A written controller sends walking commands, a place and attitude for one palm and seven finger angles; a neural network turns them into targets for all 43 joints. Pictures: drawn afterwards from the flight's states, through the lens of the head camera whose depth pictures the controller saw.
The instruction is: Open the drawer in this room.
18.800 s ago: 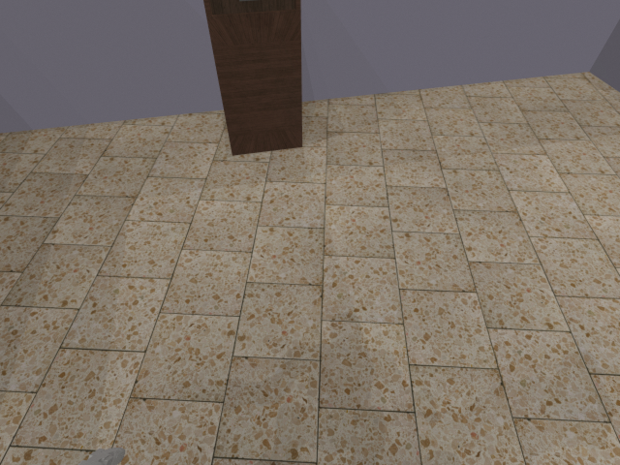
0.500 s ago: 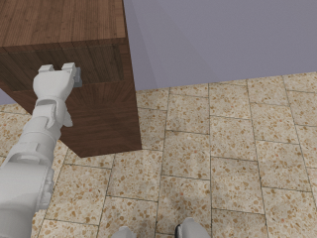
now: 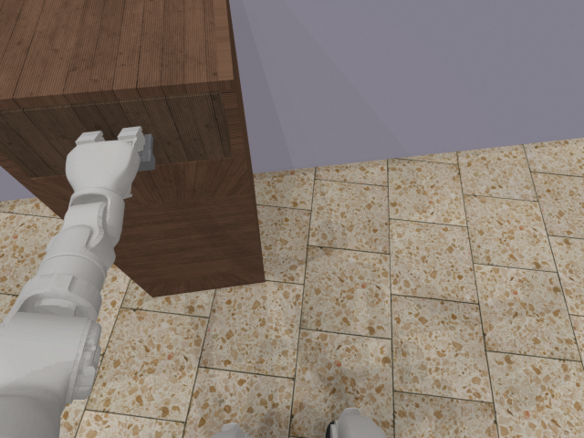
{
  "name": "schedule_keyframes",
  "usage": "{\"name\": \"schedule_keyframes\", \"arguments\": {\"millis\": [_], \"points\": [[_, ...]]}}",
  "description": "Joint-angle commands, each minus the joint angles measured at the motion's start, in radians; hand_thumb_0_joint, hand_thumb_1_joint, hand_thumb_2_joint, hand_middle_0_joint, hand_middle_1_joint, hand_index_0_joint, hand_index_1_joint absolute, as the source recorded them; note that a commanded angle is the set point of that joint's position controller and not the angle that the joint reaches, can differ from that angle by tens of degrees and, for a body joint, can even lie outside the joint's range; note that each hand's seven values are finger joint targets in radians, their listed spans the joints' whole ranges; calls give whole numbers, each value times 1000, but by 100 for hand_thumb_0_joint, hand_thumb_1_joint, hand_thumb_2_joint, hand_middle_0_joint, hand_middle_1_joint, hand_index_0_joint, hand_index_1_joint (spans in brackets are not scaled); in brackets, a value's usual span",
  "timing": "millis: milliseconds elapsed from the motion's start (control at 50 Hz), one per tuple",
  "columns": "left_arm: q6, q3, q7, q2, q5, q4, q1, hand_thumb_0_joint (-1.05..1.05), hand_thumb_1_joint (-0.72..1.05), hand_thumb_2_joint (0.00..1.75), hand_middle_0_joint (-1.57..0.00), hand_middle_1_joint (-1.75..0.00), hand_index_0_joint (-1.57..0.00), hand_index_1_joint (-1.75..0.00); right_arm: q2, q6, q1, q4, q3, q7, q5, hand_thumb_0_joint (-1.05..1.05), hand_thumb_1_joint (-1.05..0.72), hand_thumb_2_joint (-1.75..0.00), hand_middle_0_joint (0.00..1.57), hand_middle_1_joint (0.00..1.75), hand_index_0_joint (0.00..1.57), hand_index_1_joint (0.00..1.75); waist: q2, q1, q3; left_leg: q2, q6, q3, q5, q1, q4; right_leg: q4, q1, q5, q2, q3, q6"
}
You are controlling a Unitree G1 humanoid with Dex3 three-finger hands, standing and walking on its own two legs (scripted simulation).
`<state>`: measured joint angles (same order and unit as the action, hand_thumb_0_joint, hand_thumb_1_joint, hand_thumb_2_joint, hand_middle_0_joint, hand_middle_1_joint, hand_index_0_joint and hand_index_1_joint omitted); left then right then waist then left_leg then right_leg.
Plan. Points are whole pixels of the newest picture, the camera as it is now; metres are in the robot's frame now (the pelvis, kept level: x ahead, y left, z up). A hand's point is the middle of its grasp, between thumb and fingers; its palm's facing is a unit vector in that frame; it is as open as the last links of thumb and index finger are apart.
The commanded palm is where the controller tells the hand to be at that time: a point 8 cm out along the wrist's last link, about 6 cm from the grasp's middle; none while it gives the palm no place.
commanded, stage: close the thumb around the handle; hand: left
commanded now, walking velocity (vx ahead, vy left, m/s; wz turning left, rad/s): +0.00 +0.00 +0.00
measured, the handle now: (114, 153) +0.52 +0.25 +0.03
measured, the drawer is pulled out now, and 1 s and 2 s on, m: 0.00 0.09 0.22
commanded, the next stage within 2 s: pull the drawer open in 0.04 s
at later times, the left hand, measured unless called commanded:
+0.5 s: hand (120, 204) +0.45 +0.23 +0.01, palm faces -0.05 -0.03 -1.00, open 5.5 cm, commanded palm +0.41 +0.23 +0.06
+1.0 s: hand (117, 240) +0.39 +0.23 +0.01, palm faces -0.04 -0.03 -1.00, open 5.5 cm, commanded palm +0.35 +0.23 +0.06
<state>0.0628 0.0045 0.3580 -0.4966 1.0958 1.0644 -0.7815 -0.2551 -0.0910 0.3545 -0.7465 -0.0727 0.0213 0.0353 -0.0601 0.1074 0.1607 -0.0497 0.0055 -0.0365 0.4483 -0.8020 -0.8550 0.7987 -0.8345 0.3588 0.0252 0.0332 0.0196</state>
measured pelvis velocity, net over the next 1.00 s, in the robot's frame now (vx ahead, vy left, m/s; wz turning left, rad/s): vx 0.01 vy -0.01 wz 0.00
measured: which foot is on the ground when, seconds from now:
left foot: down 0.00-1.00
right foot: down 0.00-1.00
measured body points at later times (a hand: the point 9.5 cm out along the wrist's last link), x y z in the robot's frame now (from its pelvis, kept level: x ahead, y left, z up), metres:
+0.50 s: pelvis +0.01 +0.00 +0.01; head +0.11 -0.01 +0.45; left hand +0.45 +0.23 +0.06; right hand +0.03 -0.27 -0.13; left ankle -0.04 +0.11 -0.69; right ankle +0.00 -0.14 -0.69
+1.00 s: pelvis +0.01 -0.01 +0.02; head +0.08 -0.02 +0.46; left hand +0.39 +0.23 +0.06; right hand +0.11 -0.27 -0.12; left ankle -0.04 +0.11 -0.69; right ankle +0.00 -0.14 -0.69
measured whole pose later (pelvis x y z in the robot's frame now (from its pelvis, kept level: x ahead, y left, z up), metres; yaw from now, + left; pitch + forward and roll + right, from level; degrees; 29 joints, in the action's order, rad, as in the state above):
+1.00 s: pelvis +0.01 -0.01 +0.02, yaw +0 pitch +16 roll -1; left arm 0.01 -0.04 0.39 -0.38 1.08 0.69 -0.37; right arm -0.25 -0.10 0.24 -0.68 -0.07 0.01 0.01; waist -0.06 0.03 0.15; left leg -0.04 -0.01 -0.04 0.43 -0.60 -0.74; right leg 0.73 -0.65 0.36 0.03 0.03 0.01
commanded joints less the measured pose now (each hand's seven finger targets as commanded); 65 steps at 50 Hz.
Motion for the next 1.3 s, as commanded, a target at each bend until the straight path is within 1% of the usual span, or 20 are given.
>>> {"name": "schedule_keyframes", "arguments": {"millis": [0, 120, 180, 200, 260, 420, 500, 560, 620, 680, 720, 740, 860, 900, 940, 980, 1040, 1180, 1240, 1280], "points": [[21, 24, 29, -174, -5, -174, -354, 0, 90, 90, -40, -135, -40, -135, -167, 5, 158, 39, -55, -14, 4, 0, -90, -90, 20, 30, 20, 30, -30, 17, 414, 44, 19, 24, -606, 304, 51, -42, 240, -432, -67, 13, -48], [20, 35, 26, -190, -7, -166, -344, 0, 90, 90, -40, -135, -40, -135, -167, 5, 158, 39, -54, -17, 5, 0, -90, -90, 20, 30, 20, 30, -13, 12, 423, 48, 22, 21, -600, 294, 55, -42, 269, -453, -65, 9, -47], [29, 58, 18, -195, -16, -193, -263, 0, 90, 90, -40, -135, -40, -135, -165, 1, 146, 48, -56, -13, 6, 0, -90, -90, 20, 30, 20, 30, -10, -14, 453, 47, 21, 18, -643, 306, 58, -40, 308, -484, -63, 6, -49], [32, 54, 17, -181, -16, -208, -226, 0, 90, 90, -40, -135, -40, -135, -159, 1, 148, 55, -57, -13, 3, 0, -90, -90, 20, 30, 20, 30, -21, -28, 463, 46, 21, 16, -676, 313, 59, -37, 319, -500, -61, 5, -48], [32, 26, 19, -125, -25, -236, -157, 0, 90, 90, -40, -135, -40, -135, -154, 0, 129, 68, -62, -9, -1, 0, -90, -90, 20, 30, 20, 30, 3, -29, 429, 41, 22, 11, -669, 322, 68, -51, 318, -492, -64, 11, -48], [12, 27, 38, -104, -27, -312, -43, 0, 90, 90, -40, -135, -40, -135, -151, -5, 88, 84, -63, -8, -9, 0, -90, -90, 20, 30, 20, 30, 22, -46, 379, 41, 22, 4, -664, 331, 97, -69, 355, -508, -61, 12, -50], [0, 38, 47, -102, -29, -387, 29, 0, 90, 90, -40, -135, -40, -135, -145, -5, 67, 100, -62, -8, -10, 0, -90, -90, 20, 30, 20, 30, 9, -66, 409, 41, 23, 4, -713, 357, 106, -69, 396, -545, -56, 10, -52], [-12, -2, 50, -51, -34, -415, 46, 0, 90, 90, -40, -135, -40, -135, -143, -2, 41, 111, -59, -10, -18, 0, -90, -90, 20, 30, 20, 30, 30, -52, 348, 40, 21, 5, -675, 366, 120, -87, 376, -514, -59, 19, -50], [-21, 33, 55, -87, -31, -434, 93, 0, 90, 90, -40, -135, -40, -135, -143, -1, 24, 117, -56, -15, -17, 0, -90, -90, 20, 30, 20, 30, 31, -70, 357, 47, 21, -1, -663, 359, 125, -85, 407, -528, -56, 14, -51], [-30, 8, 58, -56, -30, -440, 82, 0, 90, 90, -40, -135, -40, -135, -143, 4, 7, 119, -54, -19, -19, 0, -90, -90, 20, 30, 20, 30, 45, -56, 324, 48, 21, 1, -632, 366, 130, -95, 390, -495, -58, 19, -52], [-33, 21, 63, -69, -23, -466, 106, 0, 90, 90, -40, -135, -40, -135, -139, 5, 0, 126, -53, -21, -18, 0, -90, -90, 20, 30, 20, 30, 21, -74, 342, 47, 18, 2, -666, 384, 132, -88, 399, -508, -56, 19, -53], [-37, -3, 62, -37, -26, -478, 118, 0, 90, 90, -40, -135, -40, -135, -135, 6, -9, 133, -53, -20, -19, 0, -90, -90, 20, 30, 20, 30, 16, -69, 342, 49, 18, -1, -663, 393, 130, -93, 398, -512, -56, 19, -52], [-46, 12, 61, -52, -26, -482, 168, 0, 90, 90, -40, -135, -40, -135, -134, 12, -39, 144, -45, -28, -23, 0, -90, -90, 20, 30, 20, 30, 53, -79, 300, 58, 19, -8, -584, 357, 147, -100, 423, -498, -53, 19, -54], [-43, 40, 63, -77, -26, -516, 208, 0, 90, 90, -40, -135, -40, -135, -133, 12, -44, 149, -46, -29, -20, 0, -90, -90, 20, 30, 20, 30, 37, -95, 338, 57, 18, -9, -622, 372, 145, -94, 448, -525, -50, 12, -54], [-46, 11, 62, -37, -33, -533, 234, 0, 90, 90, -40, -135, -40, -135, -129, 17, -59, 157, -45, -30, -23, 0, -90, -90, 20, 30, 20, 30, 44, -90, 307, 57, 17, -11, -594, 368, 152, -102, 440, -508, -51, 17, -54], [-52, 42, 63, -66, -36, -539, 269, 0, 90, 90, -40, -135, -40, -135, -135, 17, -69, 159, -42, -33, -22, 0, -90, -90, 20, 30, 20, 30, 51, -100, 309, 59, 17, -12, -593, 358, 156, -103, 457, -514, -51, 12, -55], [-57, 21, 65, -40, -36, -563, 298, 0, 90, 90, -40, -135, -40, -135, -129, 25, -81, 166, -42, -36, -26, 0, -90, -90, 20, 30, 20, 30, 55, -98, 285, 62, 17, -18, -547, 359, 164, -111, 452, -494, -51, 14, -53], [-69, 67, 68, -76, -43, -624, 392, 0, 90, 90, -40, -135, -40, -135, -132, 36, -108, 174, -39, -43, -26, 0, -90, -90, 20, 30, 20, 30, 64, -122, 298, 63, 15, -21, -542, 357, 177, -112, 496, -504, -48, 6, -56], [-74, 34, 70, -25, -48, -682, 467, 0, 90, 90, -40, -135, -40, -135, -124, 45, -121, 189, -40, -40, -28, 0, -90, -90, 20, 30, 20, 30, 55, -124, 286, 59, 13, -19, -575, 379, 178, -111, 485, -513, -50, 10, -54], [-81, 47, 72, -35, -52, -691, 482, 0, 90, 90, -40, -135, -40, -135, -127, 49, -134, 189, -38, -41, -29, 0, -90, -90, 20, 30, 20, 30, 74, -118, 256, 57, 13, -17, -551, 371, 182, -117, 481, -493, -50, 13, -54]]}}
